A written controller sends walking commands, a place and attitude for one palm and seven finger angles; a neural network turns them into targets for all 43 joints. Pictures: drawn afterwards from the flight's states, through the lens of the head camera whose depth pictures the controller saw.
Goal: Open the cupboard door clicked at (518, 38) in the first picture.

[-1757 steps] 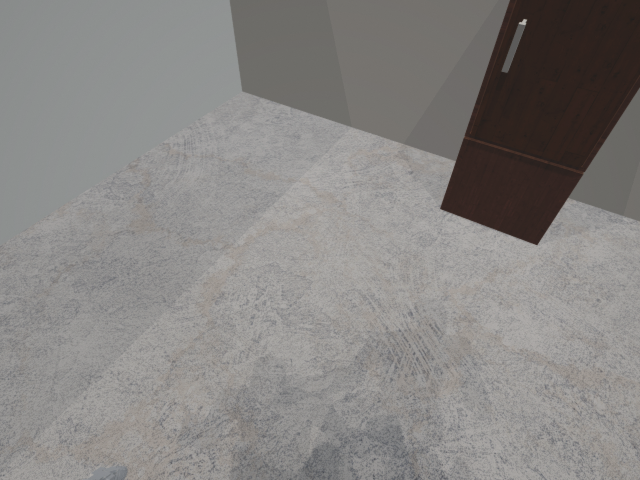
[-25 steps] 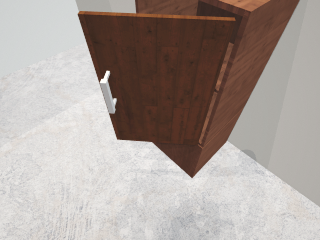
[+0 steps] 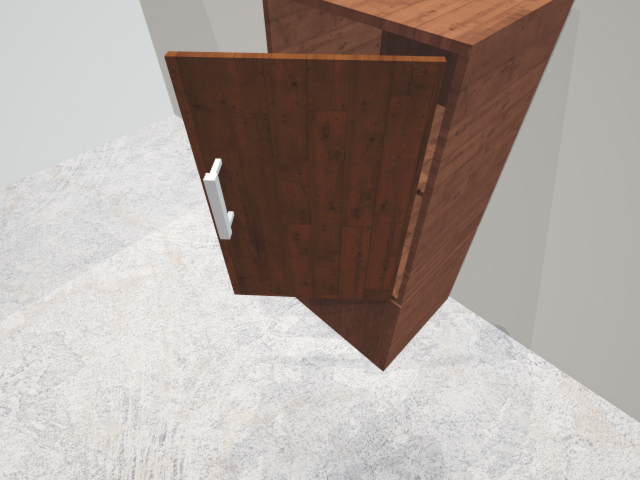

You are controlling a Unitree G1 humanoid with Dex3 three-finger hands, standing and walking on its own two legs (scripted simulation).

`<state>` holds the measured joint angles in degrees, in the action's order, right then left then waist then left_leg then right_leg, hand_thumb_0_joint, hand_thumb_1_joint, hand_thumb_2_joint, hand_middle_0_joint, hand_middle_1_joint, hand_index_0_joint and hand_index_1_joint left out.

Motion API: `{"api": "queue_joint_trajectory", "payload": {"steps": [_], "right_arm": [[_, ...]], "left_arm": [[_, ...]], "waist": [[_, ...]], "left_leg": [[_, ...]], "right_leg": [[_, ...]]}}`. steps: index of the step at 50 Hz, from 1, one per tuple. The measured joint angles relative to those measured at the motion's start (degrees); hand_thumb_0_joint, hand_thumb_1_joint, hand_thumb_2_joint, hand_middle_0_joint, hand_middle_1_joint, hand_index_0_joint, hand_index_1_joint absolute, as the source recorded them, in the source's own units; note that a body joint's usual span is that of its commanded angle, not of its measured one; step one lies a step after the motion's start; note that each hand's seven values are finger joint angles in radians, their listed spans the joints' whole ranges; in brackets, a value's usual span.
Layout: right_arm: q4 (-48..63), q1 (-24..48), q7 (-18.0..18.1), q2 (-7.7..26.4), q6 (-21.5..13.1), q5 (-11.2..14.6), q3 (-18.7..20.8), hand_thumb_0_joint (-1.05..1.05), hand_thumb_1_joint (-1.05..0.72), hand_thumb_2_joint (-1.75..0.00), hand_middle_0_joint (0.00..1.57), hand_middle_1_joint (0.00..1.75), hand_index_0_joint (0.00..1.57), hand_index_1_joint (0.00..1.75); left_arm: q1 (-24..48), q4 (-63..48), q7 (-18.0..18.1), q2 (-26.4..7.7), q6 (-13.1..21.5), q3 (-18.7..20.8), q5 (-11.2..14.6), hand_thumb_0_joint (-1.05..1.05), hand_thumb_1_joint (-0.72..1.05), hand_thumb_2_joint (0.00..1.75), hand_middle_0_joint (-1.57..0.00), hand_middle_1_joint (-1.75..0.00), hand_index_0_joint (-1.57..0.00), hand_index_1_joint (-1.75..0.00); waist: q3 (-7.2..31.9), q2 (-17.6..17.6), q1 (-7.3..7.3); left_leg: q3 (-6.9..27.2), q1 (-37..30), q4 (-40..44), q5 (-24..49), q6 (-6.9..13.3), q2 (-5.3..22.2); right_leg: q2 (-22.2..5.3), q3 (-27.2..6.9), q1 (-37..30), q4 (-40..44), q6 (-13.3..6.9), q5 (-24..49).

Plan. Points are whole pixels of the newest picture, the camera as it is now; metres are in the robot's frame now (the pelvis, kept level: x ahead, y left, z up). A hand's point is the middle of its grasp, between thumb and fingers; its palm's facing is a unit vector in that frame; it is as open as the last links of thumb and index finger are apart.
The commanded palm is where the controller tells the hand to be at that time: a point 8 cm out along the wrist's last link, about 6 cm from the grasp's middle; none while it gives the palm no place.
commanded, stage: come to a stop and stand still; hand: left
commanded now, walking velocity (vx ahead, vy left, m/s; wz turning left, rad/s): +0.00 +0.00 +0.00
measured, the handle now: (221, 200) +0.57 +0.21 +0.01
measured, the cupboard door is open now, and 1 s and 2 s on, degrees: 41 41 41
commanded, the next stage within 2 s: look again from close up in 0.18 s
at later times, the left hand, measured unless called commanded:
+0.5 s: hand out of the picture +0.00 +0.17 -0.17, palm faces +0.00 -0.98 -0.20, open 7.4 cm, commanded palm none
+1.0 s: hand out of the picture +0.10 +0.19 -0.11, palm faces +0.22 -0.96 -0.20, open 7.3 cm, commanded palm +0.10 +0.23 -0.06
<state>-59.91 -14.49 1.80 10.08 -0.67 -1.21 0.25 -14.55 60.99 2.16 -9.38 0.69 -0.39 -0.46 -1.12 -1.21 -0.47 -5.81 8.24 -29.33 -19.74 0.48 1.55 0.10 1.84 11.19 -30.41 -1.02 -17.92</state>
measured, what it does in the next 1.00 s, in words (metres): stands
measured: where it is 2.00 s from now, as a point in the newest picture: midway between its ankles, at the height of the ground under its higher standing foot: outside the picture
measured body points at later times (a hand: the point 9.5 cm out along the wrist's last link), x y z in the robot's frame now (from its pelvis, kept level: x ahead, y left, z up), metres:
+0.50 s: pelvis +0.00 +0.00 +0.00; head +0.02 -0.01 +0.45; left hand +0.00 +0.22 -0.15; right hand -0.02 -0.21 -0.16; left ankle -0.04 +0.11 -0.73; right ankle -0.02 -0.11 -0.73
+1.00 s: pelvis +0.00 -0.01 +0.00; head +0.01 -0.01 +0.45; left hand +0.09 +0.24 -0.09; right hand +0.04 -0.24 -0.14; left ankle -0.04 +0.11 -0.73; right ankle -0.02 -0.11 -0.73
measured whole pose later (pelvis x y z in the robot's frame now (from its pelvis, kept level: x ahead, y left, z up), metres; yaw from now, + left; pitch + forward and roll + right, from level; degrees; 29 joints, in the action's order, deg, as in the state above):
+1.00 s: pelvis +0.00 -0.01 +0.00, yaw +1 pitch +1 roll +1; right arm -55.5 -18.7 3.8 10.5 -9.2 1.5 0.1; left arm -24.6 27.2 4.4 -9.9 -0.1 1.7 6.1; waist -0.5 -0.2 -0.1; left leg -4.9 10.0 -27.5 -18.0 0.1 1.0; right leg -0.4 2.8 13.1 -29.8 -1.3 -17.2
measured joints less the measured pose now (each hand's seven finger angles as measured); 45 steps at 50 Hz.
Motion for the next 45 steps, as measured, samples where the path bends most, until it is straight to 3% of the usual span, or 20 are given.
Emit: {"api": "queue_joint_trajectory", "payload": {"steps": [29,45], "right_arm": [[-5.5,-1.9,-0.1,-2.4,-0.7,0.4,-0.9,0.01,-0.91,-0.90,0.20,0.30,0.20,0.30],[-5.2,-0.2,0.0,-1.5,-1.0,0.3,-0.5,0.01,-0.91,-0.90,0.20,0.30,0.20,0.30]], "left_arm": [[-1.1,2.9,-0.3,0.6,0.3,-0.1,-0.1,0.01,0.91,0.89,-0.20,-0.30,-0.20,-0.30],[0.2,2.4,-0.4,-0.3,0.4,0.4,-0.1,0.01,0.91,0.89,-0.20,-0.30,-0.20,-0.30]], "waist": [[-1.2,1.2,0.29],[-0.9,1.5,0.55]], "left_leg": [[-0.6,-0.8,3.4,2.0,-0.2,-0.3],[-0.3,-1.4,4.4,2.3,-0.5,-0.1]], "right_leg": [[-0.1,-0.6,0.1,1.8,-0.1,1.3],[0.1,-0.3,-0.5,2.6,-0.4,1.4]]}}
